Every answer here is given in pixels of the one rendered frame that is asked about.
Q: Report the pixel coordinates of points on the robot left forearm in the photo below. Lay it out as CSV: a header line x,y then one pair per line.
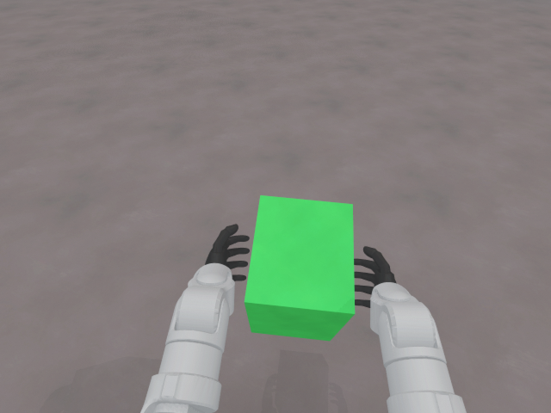
x,y
187,381

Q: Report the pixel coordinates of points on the right robot hand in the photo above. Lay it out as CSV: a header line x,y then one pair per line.
x,y
381,269

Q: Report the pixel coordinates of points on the robot right forearm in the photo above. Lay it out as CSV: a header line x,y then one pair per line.
x,y
412,353

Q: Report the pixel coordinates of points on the left robot hand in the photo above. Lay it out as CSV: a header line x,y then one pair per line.
x,y
219,253

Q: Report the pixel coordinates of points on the carton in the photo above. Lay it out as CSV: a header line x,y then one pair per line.
x,y
301,276

